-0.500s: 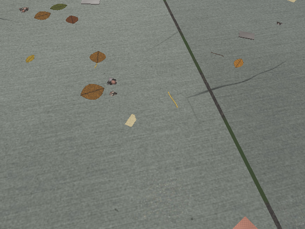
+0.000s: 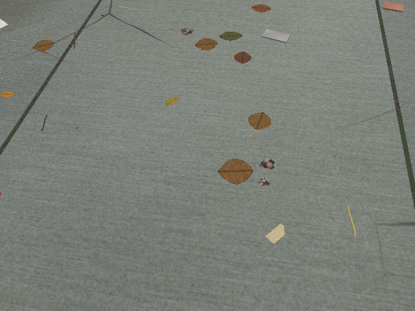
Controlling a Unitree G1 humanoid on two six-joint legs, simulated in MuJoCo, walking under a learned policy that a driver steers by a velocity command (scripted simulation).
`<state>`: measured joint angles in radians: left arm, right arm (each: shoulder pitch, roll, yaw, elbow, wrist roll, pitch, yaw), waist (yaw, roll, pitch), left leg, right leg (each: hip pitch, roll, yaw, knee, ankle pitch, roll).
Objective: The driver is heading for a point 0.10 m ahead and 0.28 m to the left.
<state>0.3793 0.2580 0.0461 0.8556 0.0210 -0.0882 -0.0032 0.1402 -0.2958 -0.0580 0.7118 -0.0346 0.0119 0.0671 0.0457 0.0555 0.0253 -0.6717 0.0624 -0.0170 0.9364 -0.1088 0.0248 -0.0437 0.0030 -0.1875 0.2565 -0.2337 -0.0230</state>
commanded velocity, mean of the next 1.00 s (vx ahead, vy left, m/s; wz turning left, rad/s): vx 0.21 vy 0.00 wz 0.25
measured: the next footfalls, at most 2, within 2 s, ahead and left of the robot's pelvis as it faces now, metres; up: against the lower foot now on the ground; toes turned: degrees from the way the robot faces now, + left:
left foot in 0.18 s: +0.25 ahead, +0.12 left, +0.00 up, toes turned +11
right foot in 0.68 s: +0.40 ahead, -0.02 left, +0.00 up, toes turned +11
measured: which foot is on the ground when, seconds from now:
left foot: up 0.00-0.16, down 0.18-1.00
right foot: down 0.00-0.20, up 0.22-0.66, down 0.68-1.00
